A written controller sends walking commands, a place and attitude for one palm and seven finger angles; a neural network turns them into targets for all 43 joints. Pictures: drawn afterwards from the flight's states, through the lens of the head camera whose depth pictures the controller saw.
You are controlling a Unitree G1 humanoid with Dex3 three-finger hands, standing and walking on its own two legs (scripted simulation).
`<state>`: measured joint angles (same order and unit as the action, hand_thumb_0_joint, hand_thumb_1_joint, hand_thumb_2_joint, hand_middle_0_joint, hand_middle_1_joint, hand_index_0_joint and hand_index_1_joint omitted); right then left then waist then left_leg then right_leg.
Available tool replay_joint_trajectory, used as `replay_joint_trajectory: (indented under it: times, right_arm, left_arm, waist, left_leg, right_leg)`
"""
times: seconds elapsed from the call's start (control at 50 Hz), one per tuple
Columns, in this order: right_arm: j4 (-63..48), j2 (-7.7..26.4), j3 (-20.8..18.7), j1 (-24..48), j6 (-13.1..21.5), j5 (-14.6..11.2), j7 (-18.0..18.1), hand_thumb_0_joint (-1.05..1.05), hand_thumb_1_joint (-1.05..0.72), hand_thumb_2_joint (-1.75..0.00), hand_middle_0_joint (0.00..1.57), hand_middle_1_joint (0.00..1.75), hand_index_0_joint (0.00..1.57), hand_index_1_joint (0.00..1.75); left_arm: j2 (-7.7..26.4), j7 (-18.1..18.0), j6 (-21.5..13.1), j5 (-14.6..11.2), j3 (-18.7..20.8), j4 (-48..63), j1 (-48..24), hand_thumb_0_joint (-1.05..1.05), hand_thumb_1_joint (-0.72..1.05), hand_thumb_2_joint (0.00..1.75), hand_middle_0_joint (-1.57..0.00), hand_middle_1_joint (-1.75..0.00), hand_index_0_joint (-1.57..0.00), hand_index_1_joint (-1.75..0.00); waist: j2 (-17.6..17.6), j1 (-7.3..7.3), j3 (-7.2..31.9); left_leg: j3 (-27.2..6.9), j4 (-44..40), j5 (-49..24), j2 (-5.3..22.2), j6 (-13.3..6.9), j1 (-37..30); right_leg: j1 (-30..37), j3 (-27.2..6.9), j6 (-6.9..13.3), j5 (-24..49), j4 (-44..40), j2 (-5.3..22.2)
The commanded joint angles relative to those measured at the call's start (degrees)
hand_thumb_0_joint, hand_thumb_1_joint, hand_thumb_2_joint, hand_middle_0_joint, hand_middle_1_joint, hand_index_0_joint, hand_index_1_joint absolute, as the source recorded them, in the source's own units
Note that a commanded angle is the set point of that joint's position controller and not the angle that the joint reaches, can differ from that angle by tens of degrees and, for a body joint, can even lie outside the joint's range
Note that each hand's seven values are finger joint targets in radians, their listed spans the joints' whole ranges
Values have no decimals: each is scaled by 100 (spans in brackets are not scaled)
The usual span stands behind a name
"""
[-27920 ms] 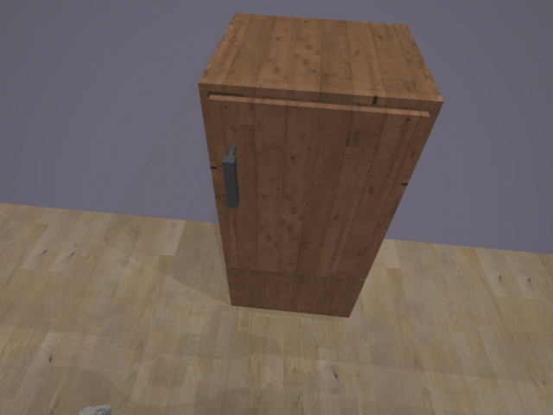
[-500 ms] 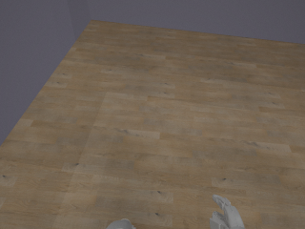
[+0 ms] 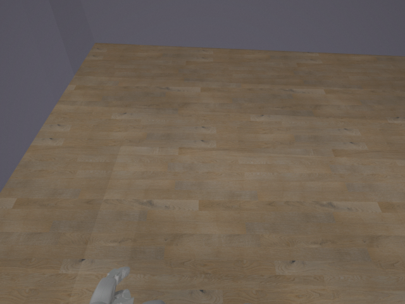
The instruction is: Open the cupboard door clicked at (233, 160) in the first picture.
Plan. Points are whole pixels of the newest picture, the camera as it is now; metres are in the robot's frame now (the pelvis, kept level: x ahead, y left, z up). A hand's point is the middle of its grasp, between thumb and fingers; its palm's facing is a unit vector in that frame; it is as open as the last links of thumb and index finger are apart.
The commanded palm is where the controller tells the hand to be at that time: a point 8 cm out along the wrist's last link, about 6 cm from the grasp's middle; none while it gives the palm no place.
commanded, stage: turn to face it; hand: left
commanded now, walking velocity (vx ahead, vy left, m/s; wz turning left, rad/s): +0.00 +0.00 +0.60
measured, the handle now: out of the picture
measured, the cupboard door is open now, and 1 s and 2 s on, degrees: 46 46 46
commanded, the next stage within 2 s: none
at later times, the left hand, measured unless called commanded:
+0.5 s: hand out of the picture +0.05 +0.24 -0.15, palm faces +0.30 -0.91 -0.29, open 7.3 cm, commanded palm none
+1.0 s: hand out of the picture -0.06 +0.14 -0.17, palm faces +0.62 -0.75 -0.24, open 7.3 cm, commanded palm none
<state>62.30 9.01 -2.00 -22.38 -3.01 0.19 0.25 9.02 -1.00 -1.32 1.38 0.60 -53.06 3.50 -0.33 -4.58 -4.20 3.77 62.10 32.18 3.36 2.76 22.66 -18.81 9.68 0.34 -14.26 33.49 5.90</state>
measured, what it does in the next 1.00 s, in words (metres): steps on the spot, turning left: left foot, then right foot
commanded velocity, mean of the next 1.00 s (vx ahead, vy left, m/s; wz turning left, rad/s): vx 0.00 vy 0.00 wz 0.60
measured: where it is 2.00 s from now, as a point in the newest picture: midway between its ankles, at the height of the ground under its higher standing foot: outside the picture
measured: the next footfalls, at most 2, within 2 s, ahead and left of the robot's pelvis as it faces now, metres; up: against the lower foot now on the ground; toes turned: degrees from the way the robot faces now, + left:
left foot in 0.18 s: +0.06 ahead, +0.14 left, +0.00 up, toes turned +15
right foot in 0.56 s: +0.12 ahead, -0.11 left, +0.00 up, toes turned +17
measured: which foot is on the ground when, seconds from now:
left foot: up 0.00-0.16, down 0.18-0.56, up 0.58-1.00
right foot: down 0.00-0.16, up 0.18-0.54, down 0.56-1.00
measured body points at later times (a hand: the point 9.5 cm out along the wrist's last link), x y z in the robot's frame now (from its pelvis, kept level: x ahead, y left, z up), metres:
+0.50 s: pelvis +0.03 +0.00 +0.01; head +0.07 +0.01 +0.45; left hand +0.03 +0.28 -0.13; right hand +0.17 -0.23 -0.14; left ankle +0.02 +0.13 -0.73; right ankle +0.06 -0.13 -0.69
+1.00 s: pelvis +0.03 -0.05 +0.00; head +0.06 -0.01 +0.45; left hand -0.09 +0.18 -0.15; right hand +0.28 -0.17 -0.13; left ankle -0.05 +0.05 -0.72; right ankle +0.08 -0.12 -0.73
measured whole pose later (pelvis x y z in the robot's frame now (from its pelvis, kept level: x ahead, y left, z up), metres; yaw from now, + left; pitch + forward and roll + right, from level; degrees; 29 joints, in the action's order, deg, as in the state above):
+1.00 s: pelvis +0.03 -0.05 +0.00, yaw +37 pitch +1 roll +1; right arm 51.4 13.2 -3.7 -4.5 -3.9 0.6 -2.1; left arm 12.5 -0.6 0.8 1.7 2.9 -52.5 14.0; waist -2.4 1.5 -5.6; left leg 5.6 35.0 19.9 1.8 3.1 16.4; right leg -15.7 17.9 0.9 -19.6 35.6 9.2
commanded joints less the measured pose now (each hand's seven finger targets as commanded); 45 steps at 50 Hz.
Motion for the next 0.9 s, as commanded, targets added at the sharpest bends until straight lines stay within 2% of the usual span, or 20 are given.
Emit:
replay_joint_trajectory:
  times: [0.0,0.1,0.12,0.14,0.16,0.18,0.2,0.22,0.26,0.3,0.42,0.5,0.52,0.54,0.56,0.58,0.62,0.66,0.76,0.88]
  right_arm:
    - [-528,282,-102,-116,54,27,-51,0,-90,-90,20,30,20,30]
    - [-682,331,-182,-98,86,74,-92,0,-90,-90,20,30,20,30]
    - [-644,532,-236,-351,136,89,-102,0,-90,-90,20,30,20,30]
    - [-710,1147,-373,-503,195,141,-75,0,-90,-90,20,30,20,30]
    - [-757,1507,-454,-636,217,183,2,0,-90,-90,20,30,20,30]
    - [-814,1625,-465,-465,227,186,43,0,-90,-90,20,30,20,30]
    - [-919,1485,-448,-153,275,178,93,0,-90,-90,20,30,20,30]
    - [-975,1406,-408,155,298,165,131,0,-90,-90,20,30,20,30]
    - [-1077,1211,-316,501,345,119,155,0,-90,-90,20,30,20,30]
    - [-1122,1292,-337,606,352,116,147,0,-90,-90,20,30,20,30]
    - [-1204,1543,-436,804,232,143,65,0,-90,-90,20,30,20,30]
    - [-1424,1572,-485,1369,145,94,23,0,-90,-90,20,30,20,30]
    - [-1506,1351,-452,1429,131,37,-3,0,-90,-90,20,30,20,30]
    - [-1649,920,-383,1419,132,-1,-39,0,-90,-90,20,30,20,30]
    - [-1693,1201,-447,1552,98,49,-64,0,-90,-90,20,30,20,30]
    - [-1663,1143,-432,1490,57,67,-111,0,-90,-90,20,30,20,30]
    - [-1374,1106,-439,1432,-36,93,-155,0,-90,-90,20,30,20,30]
    - [-1337,962,-388,1408,-60,68,-208,0,-90,-90,20,30,20,30]
    - [-1417,846,-312,1889,-68,44,-208,0,-90,-90,20,30,20,30]
    - [-1505,768,-238,1988,26,17,-195,0,-90,-90,20,30,20,30]
  left_arm:
    - [1102,-126,68,20,404,269,265,0,90,90,-20,-30,-20,-30]
    - [1114,-62,143,-3,519,250,398,0,90,90,-20,-30,-20,-30]
    - [975,-46,188,-46,519,292,420,0,90,90,-20,-30,-20,-30]
    - [615,-9,256,-99,478,458,545,0,90,90,-20,-30,-20,-30]
    - [511,-6,278,-53,371,690,124,0,90,90,-20,-30,-20,-30]
    - [611,18,271,-29,414,756,29,0,90,90,-20,-30,-20,-30]
    - [558,41,259,29,460,693,-11,0,90,90,-20,-30,-20,-30]
    - [580,37,257,37,487,556,130,0,90,90,-20,-30,-20,-30]
    - [693,53,252,4,483,398,355,0,90,90,-20,-30,-20,-30]
    - [722,51,247,-37,466,332,553,0,90,90,-20,-30,-20,-30]
    - [768,27,263,-82,405,494,443,0,90,90,-20,-30,-20,-30]
    - [927,2,181,-105,439,359,1179,0,90,90,-20,-30,-20,-30]
    - [1232,-34,121,-55,496,313,1439,0,90,90,-20,-30,-20,-30]
    - [1846,-85,74,53,607,352,1524,0,90,90,-20,-30,-20,-30]
    - [1929,-100,101,4,564,432,1424,0,90,90,-20,-30,-20,-30]
    - [1699,-102,113,-3,496,520,1039,0,90,90,-20,-30,-20,-30]
    - [1292,-99,72,-32,405,606,610,0,90,90,-20,-30,-20,-30]
    - [1150,-88,39,-32,363,611,667,0,90,90,-20,-30,-20,-30]
    - [1262,-110,8,-9,415,437,1291,0,90,90,-20,-30,-20,-30]
    - [1524,-88,53,46,556,361,1334,0,90,90,-20,-30,-20,-30]
  waist:
    - [-1069,214,673]
    - [-644,157,433]
    - [56,17,530]
    - [1976,-26,468]
    - [2370,-218,466]
    - [1603,-101,622]
    - [1335,46,553]
    - [1596,176,642]
    - [1305,332,611]
    - [862,378,860]
    - [921,281,723]
    - [947,616,753]
    - [52,755,793]
    - [-1910,804,741]
    - [-1840,822,710]
    - [-1205,581,453]
    - [-1179,330,310]
    - [-1031,311,409]
    - [-860,636,631]
    - [-1111,729,712]
  left_leg:
    - [40,-343,-417,266,63,98]
    - [482,-2382,-1383,-5,43,-608]
    - [141,-3277,-1929,101,-10,-1072]
    - [-1902,-4174,-2622,1310,-556,-1178]
    - [-3101,-4627,-3273,2159,-1201,-1099]
    - [-2932,-4672,-2787,2275,-1440,-925]
    - [-2734,-4596,-2939,1828,-1269,-933]
    - [-2381,-4374,-3461,1554,-1082,-1101]
    - [-1623,-4164,-4324,1202,-950,-1196]
    - [-1434,-4017,-4648,1078,-1021,-1519]
    - [-1765,-4092,-3821,1039,-1156,-1281]
    - [-1882,-3592,-3282,709,-895,-289]
    - [-1593,-3027,-2178,235,-561,439]
    - [-450,-1474,-148,-736,-26,1377]
    - [-619,-104,461,-548,-49,1144]
    - [-789,521,43,-381,-104,1100]
    - [-640,1040,-702,-169,54,1148]
    - [-452,825,-1018,-178,143,1056]
    - [-148,-412,-753,-145,249,929]
    - [192,-1983,-514,-142,108,209]
  right_leg:
    - [306,-377,557,1669,-1310,1538]
    - [-82,-15,249,287,-565,1384]
    - [-356,124,51,-159,193,1202]
    - [-1353,304,-404,-1752,1534,412]
    - [-1842,-298,-499,-2352,2716,-11]
    - [-1779,-837,-383,-1881,3290,120]
    - [-2023,-884,-418,-1424,3556,72]
    - [-2129,-987,-477,-1123,3737,27]
    - [-1935,-1031,-539,-664,3663,20]
    - [-1689,-978,-586,-709,3232,-100]
    - [-880,-861,-543,-1011,1541,-353]
    - [809,-722,-427,-126,-411,-521]
    - [1569,-1240,-308,33,-1372,41]
    - [1869,-3086,324,268,-1994,1759]
    - [1078,-3247,781,757,-1984,2373]
    - [646,-2641,895,492,-1895,2044]
    - [577,-1844,611,1052,-1641,1346]
    - [771,-1158,455,1755,-1502,1083]
    - [1741,-854,592,2704,-1265,1319]
    - [1773,-656,714,3005,-877,1689]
